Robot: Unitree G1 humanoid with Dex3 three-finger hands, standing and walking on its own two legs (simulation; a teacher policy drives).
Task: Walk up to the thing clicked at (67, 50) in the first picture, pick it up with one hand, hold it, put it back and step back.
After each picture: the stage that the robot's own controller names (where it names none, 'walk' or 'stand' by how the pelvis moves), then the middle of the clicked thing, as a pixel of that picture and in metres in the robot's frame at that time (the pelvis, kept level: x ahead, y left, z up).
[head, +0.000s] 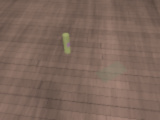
stand; (66, 43) +1.35 +0.22 -0.66
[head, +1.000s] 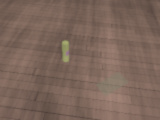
walk; (65, 51) +1.23 +0.17 -0.64
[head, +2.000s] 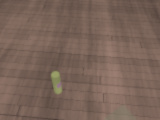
walk; (56, 83) +0.78 +0.21 -0.65
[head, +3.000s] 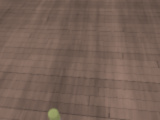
walk; out of the picture +0.46 +0.24 -0.63
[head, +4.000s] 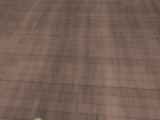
stand; out of the picture +0.41 +0.34 -0.63
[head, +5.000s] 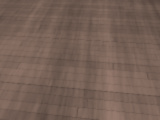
stand; out of the picture +0.40 +0.32 -0.65
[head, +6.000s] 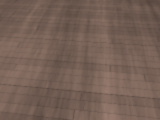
stand; out of the picture +0.38 +0.35 -0.66
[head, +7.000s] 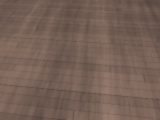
stand; out of the picture +0.37 +0.34 -0.66
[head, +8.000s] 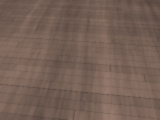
stand; out of the picture +0.37 +0.34 -0.66
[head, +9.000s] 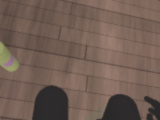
go down; (4, 58) +0.42 +0.39 -0.33
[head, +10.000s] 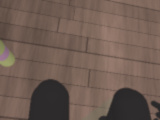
go down; out of the picture +0.42 +0.40 -0.26
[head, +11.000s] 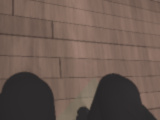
close in; out of the picture +0.39 +0.44 -0.16
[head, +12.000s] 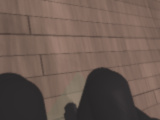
rest palm; out of the picture +0.38 +0.44 -0.15
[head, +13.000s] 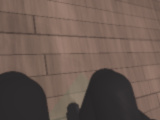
lift; out of the picture +0.37 +0.43 -0.15
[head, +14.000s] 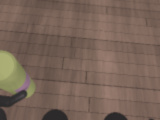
lift; (15, 80) +0.33 +0.22 +0.02
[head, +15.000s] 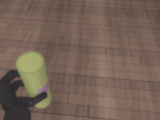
hold; (37, 84) +0.34 +0.17 +0.02
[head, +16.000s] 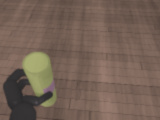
hold; (43, 83) +0.35 +0.15 +0.04
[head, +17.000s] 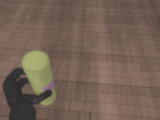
hold; (42, 82) +0.35 +0.16 +0.04
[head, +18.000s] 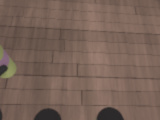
crouch; out of the picture +0.42 +0.28 -0.03
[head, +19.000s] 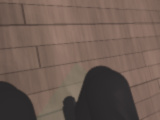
lower; out of the picture +0.40 +0.40 -0.16
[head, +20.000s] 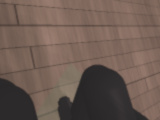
lower; out of the picture +0.40 +0.42 -0.15
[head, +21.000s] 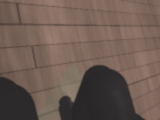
lower; out of the picture +0.40 +0.42 -0.16
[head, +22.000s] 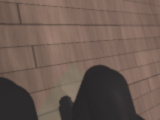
lower; out of the picture +0.40 +0.41 -0.15
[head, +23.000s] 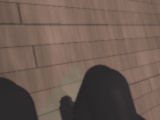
loosen; out of the picture +0.41 +0.40 -0.15
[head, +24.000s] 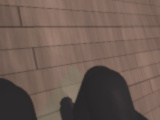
open; out of the picture +0.42 +0.42 -0.16
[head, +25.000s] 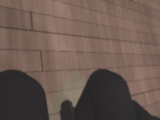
stand; out of the picture +0.43 +0.40 -0.18
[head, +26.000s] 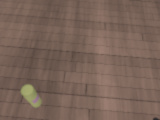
stand; (32, 96) +0.45 +0.31 -0.50
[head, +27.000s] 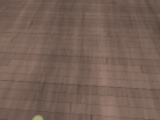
stand; out of the picture +0.43 +0.30 -0.60
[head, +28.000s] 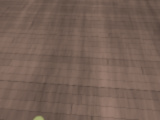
stand; out of the picture +0.43 +0.30 -0.60
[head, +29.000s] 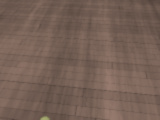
stand; out of the picture +0.43 +0.29 -0.65
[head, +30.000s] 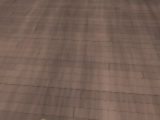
stand; out of the picture +0.42 +0.30 -0.66
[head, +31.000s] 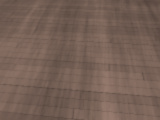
stand; out of the picture +0.42 +0.30 -0.66
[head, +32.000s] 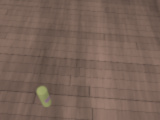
walk; (44, 97) +0.52 +0.26 -0.64
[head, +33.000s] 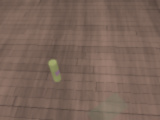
walk; (55, 71) +0.84 +0.34 -0.63
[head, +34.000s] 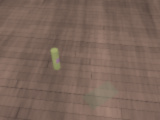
stand; (55, 59) +1.08 +0.28 -0.64
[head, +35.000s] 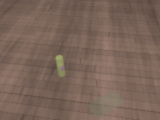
stand; (60, 66) +1.04 +0.26 -0.66
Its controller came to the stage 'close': yes
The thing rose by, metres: 0.69
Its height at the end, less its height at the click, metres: +0.00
